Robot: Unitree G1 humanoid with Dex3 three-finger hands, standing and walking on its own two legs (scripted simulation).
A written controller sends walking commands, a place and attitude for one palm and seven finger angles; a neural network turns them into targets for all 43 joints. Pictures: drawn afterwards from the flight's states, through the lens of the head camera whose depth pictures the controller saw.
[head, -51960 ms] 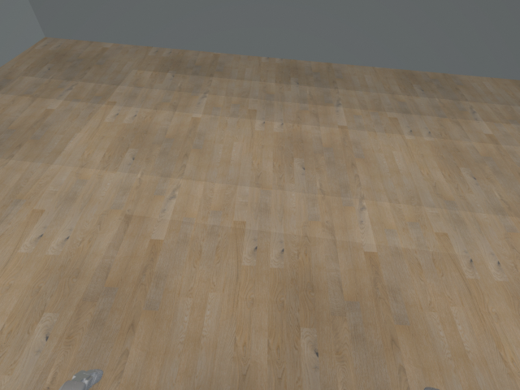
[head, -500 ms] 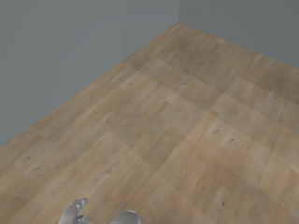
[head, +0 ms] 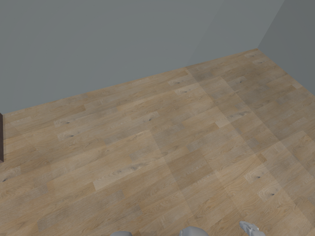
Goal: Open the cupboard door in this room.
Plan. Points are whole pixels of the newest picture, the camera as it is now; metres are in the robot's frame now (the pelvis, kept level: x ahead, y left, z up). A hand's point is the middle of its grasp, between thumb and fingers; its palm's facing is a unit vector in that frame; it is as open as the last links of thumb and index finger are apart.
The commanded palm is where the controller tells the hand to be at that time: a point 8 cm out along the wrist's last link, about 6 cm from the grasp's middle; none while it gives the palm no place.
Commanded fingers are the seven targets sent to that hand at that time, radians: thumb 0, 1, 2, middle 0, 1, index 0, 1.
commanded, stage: turn to face it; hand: left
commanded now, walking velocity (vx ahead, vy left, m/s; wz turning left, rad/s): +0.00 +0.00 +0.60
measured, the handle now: out of the picture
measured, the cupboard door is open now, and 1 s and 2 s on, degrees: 41 41 41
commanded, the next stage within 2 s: take the last steps up to it in 1.80 s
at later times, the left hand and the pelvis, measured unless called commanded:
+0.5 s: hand out of the picture +0.06 +0.14 -0.13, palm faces +0.26 -0.92 -0.28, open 7.4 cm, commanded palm none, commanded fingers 0.00 0.90 0.90 -0.20 -0.30 -0.20 -0.30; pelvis +0.01 -0.07 +0.01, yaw +17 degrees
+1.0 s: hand out of the picture -0.07 +0.19 -0.17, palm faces +0.60 -0.76 -0.24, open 7.4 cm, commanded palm none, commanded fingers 0.00 0.90 0.90 -0.20 -0.30 -0.20 -0.30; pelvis +0.00 -0.03 +0.01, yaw +35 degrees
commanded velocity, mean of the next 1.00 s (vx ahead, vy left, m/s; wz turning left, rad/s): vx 0.00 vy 0.00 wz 0.60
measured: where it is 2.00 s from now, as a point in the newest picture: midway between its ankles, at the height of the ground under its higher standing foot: outside the picture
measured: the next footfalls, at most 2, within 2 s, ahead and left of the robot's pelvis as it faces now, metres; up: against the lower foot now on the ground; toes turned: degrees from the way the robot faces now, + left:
right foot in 0.34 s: +0.06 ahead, -0.15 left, +0.00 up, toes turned +9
left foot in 0.80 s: -0.01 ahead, +0.07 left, +0.00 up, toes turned +35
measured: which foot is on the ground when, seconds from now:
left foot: down 0.00-0.34, up 0.36-0.78, down 0.80-1.00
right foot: up 0.00-0.32, down 0.34-0.80, up 0.82-1.00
